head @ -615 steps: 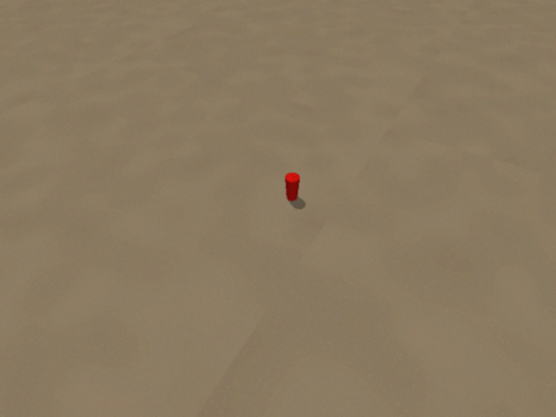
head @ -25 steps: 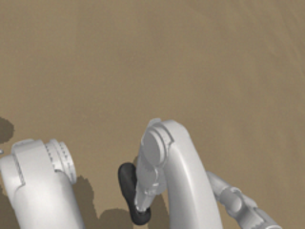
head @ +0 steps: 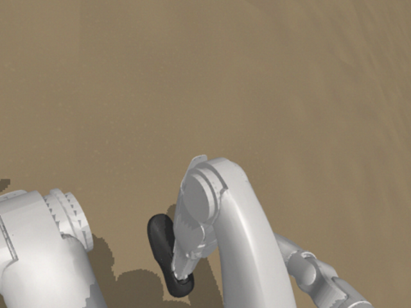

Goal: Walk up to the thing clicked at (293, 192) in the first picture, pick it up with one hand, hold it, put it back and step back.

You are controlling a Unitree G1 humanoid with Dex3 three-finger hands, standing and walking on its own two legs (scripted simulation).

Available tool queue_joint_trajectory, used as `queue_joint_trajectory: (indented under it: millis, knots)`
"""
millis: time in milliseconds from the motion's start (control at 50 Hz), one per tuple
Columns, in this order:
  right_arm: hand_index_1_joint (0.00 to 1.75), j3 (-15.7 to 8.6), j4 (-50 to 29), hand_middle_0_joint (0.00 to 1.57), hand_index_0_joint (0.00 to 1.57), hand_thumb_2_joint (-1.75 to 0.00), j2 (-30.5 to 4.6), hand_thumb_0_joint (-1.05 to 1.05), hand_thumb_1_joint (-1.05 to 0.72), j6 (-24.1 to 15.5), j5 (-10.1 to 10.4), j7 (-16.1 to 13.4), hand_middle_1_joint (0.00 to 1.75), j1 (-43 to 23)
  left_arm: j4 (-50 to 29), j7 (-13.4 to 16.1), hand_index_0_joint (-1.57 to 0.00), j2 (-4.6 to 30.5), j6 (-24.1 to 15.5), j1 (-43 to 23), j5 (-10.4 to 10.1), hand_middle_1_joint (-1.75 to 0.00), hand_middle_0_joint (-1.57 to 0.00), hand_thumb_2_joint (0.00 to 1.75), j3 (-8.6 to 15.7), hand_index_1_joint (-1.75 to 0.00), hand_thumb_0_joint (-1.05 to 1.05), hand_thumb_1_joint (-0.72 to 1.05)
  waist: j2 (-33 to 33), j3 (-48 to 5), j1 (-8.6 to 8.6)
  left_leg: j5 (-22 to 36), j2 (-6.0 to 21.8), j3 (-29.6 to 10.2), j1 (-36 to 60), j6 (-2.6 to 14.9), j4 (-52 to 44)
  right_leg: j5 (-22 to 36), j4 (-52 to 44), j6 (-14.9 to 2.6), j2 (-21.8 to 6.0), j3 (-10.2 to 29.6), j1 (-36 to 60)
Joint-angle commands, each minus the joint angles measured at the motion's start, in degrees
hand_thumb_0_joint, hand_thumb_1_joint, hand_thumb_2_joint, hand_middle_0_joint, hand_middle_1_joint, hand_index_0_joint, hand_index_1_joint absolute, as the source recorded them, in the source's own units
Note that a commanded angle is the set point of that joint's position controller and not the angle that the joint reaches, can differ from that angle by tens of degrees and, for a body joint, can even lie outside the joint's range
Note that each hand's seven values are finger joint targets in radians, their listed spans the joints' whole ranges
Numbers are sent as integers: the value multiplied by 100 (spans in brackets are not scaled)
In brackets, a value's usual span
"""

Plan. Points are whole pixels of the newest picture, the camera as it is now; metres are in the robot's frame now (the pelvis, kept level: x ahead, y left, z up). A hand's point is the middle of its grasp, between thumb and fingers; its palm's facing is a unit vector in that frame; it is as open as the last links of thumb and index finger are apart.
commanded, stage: close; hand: left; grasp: from the side
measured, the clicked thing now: out of the picture +0.43 +0.32 -0.21
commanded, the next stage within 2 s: settle in 0.28 s
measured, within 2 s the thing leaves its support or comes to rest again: leaves its support in 0.66 s
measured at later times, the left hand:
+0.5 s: hand out of the picture +0.43 +0.31 -0.17, palm faces +0.45 -0.89 -0.02, open 9.7 cm
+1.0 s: hand out of the picture +0.41 +0.34 -0.09, palm faces +0.44 -0.90 -0.01, open 9.7 cm
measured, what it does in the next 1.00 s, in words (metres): stands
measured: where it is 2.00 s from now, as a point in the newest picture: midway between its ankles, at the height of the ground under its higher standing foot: (125, 299)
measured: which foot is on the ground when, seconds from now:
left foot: down 0.00-1.00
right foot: down 0.00-1.00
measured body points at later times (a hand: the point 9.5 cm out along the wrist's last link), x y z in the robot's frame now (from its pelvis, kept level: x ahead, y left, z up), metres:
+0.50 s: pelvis +0.00 +0.00 +0.00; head +0.22 +0.19 +0.33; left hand +0.40 +0.36 -0.17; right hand +0.17 -0.24 -0.02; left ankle +0.09 +0.12 -0.24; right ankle +0.15 -0.12 -0.24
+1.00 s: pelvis +0.00 +0.00 +0.02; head +0.19 +0.18 +0.38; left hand +0.38 +0.38 -0.09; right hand +0.19 -0.25 -0.02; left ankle +0.09 +0.12 -0.24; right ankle +0.15 -0.12 -0.24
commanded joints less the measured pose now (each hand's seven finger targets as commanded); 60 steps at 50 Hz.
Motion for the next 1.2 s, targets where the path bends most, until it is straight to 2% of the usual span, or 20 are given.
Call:
queue_joint_trajectory:
  millis: [0, 100, 320, 340, 480, 580, 620, 660, 780, 800, 880, 900, 940, 1000, 1040, 1060, 1120, 1140, 1160, 1180]
  knots:
    - [30, -723, -65, 20, 20, -90, -2104, 0, -87, 79, -28, -108, 30, 30, -706, 59, -52, 1011, -384, -1126, 80, -54, -53, 62, -62, -55, 0, 27, 3314, -2891, -668, 418, 354, 522, 2136, -188, -2120, 686, -853, -415, 178, -663, 1186]
    - [30, -711, -69, 20, 20, -89, -2123, 0, -87, 111, -33, -111, 30, 16, -710, 81, -67, 1049, -362, -1227, 96, -71, -68, 77, -71, -71, 0, 41, 3296, -2852, -730, 336, 370, 481, 2145, -182, -2135, 641, -874, -403, 181, -686, 1152]
    - [30, -646, -72, 20, 20, -89, -2087, 0, -87, 162, -43, -122, 30, 44, -683, 161, -107, 1290, -349, -1449, 107, -117, -107, 115, -18, -117, 0, 49, 3233, -2951, -737, 313, 355, 537, 1977, -123, -2031, 643, -959, -410, 221, -649, 1276]
    - [30, -662, -59, 20, 20, -90, -2097, 0, -88, 164, -54, -115, 30, 48, -668, 165, -110, 1157, -345, -1423, 111, -120, -109, 118, -61, -120, 0, 46, 3288, -2895, -769, 340, 364, 513, 2067, -144, -2069, 673, -944, -407, 211, -669, 1268]
    - [30, -681, -28, 20, 20, -90, -2109, 0, -90, 193, -33, -117, 30, 125, -925, 142, -116, 1209, -301, -1402, 77, -132, -117, 129, 11, -134, 0, 42, 3465, -3185, -713, 752, 385, 511, 2317, -188, -2071, 963, -873, -417, 207, -655, 1413]
    - [30, -762, 7, 20, 20, -90, -2074, 0, -90, 238, -17, -105, 30, 206, -1435, 166, -120, 1386, -210, -1488, 71, -135, -121, 129, 235, -137, 0, 33, 3686, -3409, -585, 773, 371, 586, 2402, -199, -2110, 956, -904, -438, 191, -592, 1489]
    - [30, -891, 12, 20, 20, -90, -2104, 0, -90, 241, 13, -92, 30, 250, -1689, 146, -122, 1211, -159, -1462, 54, -137, -122, 130, 179, -139, 0, 33, 3773, -3481, -603, 853, 366, 612, 2483, -209, -2135, 1028, -888, -437, 174, -572, 1457]
    - [30, -930, 30, 20, 20, -90, -2046, 0, -91, 256, 38, -93, 30, 333, -1915, 137, -123, 1346, -58, -1469, 96, -137, -123, 129, 239, -139, 0, 31, 3770, -3654, -537, 858, 346, 695, 2414, -183, -2113, 1033, -929, -455, 174, -513, 1511]
    - [30, -1280, 39, 20, 20, -90, -2015, 0, -90, 272, 213, -80, 30, 487, -2519, 1, -129, 881, 331, -1321, 68, -143, -129, 133, 24, -145, 0, 32, 3908, -3753, -397, 530, 303, 772, 2401, -187, -2348, 807, -984, -492, 112, -429, 1191]
    - [30, -1319, 21, 20, 20, -90, -1973, 0, -90, 254, 257, -67, 30, 495, -2585, -16, -128, 753, 425, -1277, 48, -142, -128, 133, -84, -144, 0, 34, 3852, -3791, -355, 498, 288, 820, 2316, -165, -2354, 778, -995, -507, 110, -394, 1175]
    - [30, -1544, 30, 20, 20, -90, -1853, 0, -90, 210, 447, -59, 30, 652, -3055, -103, -129, 506, 722, -1157, -108, -142, -129, 132, -82, -144, 0, 30, 3636, -4096, -144, 428, 226, 959, 2146, -100, -2385, 753, -1098, -518, 90, -269, 1224]
    - [30, -1592, 7, 20, 20, -90, -1848, 0, -90, 211, 499, -62, 30, 714, -3180, -120, -129, 482, 796, -1368, -112, -142, -129, 131, -150, -144, 0, 30, 3672, -4086, -199, 333, 216, 961, 2075, -87, -2444, 666, -1105, -527, 75, -259, 1124]
    - [30, -1750, 40, 20, 20, -90, -1800, 0, -90, 205, 607, -69, 30, 805, -3389, -182, -130, 462, 965, -1309, -96, -143, -130, 132, -147, -145, 0, 29, 3753, -4119, -61, 149, 214, 977, 2091, -82, -2600, 512, -1092, -555, 48, -193, 927]
    - [30, -1960, 11, 20, 20, -90, -1686, 0, -89, 195, 752, -72, 30, 926, -3887, -323, -132, 163, 1189, -1332, -104, -144, -132, 133, -342, -146, 0, 33, 3795, -4364, 82, 73, 183, 1047, 2191, -78, -2721, 431, -1124, -585, 10, -100, 734]
    - [30, -2092, 16, 20, 20, -90, -1647, 0, -89, 191, 858, -78, 30, 1064, -3972, -385, -131, 45, 1385, -1226, -118, -144, -131, 132, -358, -145, 0, 32, 3840, -4458, 161, 71, 145, 1092, 2179, -73, -2833, 408, -1111, -605, -21, -47, 651]
    - [30, -2151, 49, 20, 20, -90, -1586, 0, -89, 187, 915, -84, 30, 1117, -4060, -441, -130, -133, 1493, -1225, -135, -142, -130, 132, -494, -144, 0, 33, 3771, -4510, 167, 127, 135, 1149, 2188, -63, -2814, 446, -1157, -611, -26, -4, 644]
    - [30, -2245, 147, 20, 20, -90, -1421, 0, -89, 197, 1064, -100, 30, 1333, -4070, -473, -129, -392, 1746, -1249, -241, -141, -129, 130, -501, -143, 0, 31, 3526, -4535, 202, 25, 77, 1208, 2040, -24, -2893, 294, -1264, -616, -64, 62, 559]
    - [30, -2303, 192, 20, 20, -90, -1389, 0, -89, 207, 1094, -118, 30, 1391, -4232, -456, -128, -230, 1805, -1274, -223, -141, -128, 131, -370, -143, 0, 30, 3527, -4630, 326, 34, 67, 1269, 2075, -12, -2899, 269, -1307, -623, -71, 119, 586]
    - [30, -2327, 155, 20, 20, -90, -1365, 0, -89, 230, 1155, -130, 30, 1367, -3961, -485, -128, -350, 1907, -1111, -221, -141, -128, 130, -414, -142, 0, 29, 3450, -4554, 336, -146, 50, 1266, 2027, -8, -2994, 80, -1349, -624, -102, 137, 475]
    - [30, -2397, 176, 20, 20, -90, -1340, 0, -88, 236, 1160, -144, 30, 1442, -4436, -494, -128, -243, 1909, -1371, -197, -141, -128, 131, -396, -143, 0, 29, 3539, -4738, 373, -77, 53, 1306, 2121, -5, -3008, 140, -1375, -636, -100, 168, 513]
